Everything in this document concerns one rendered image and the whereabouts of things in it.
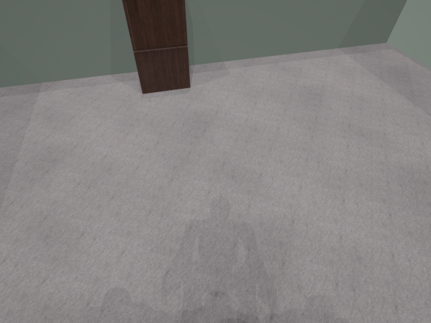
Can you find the cupboard door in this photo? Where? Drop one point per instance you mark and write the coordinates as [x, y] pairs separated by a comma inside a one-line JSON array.
[[156, 23]]

